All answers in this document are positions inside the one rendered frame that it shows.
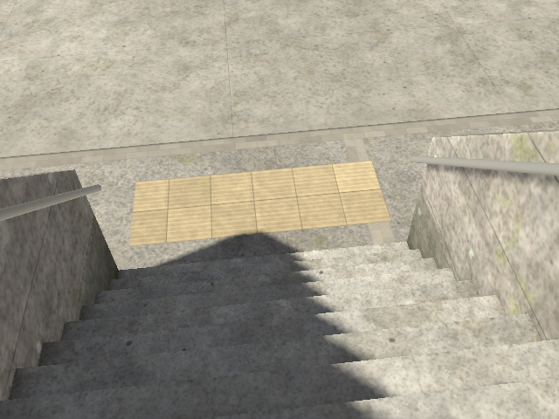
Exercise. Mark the stairs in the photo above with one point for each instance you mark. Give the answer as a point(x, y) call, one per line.
point(365, 332)

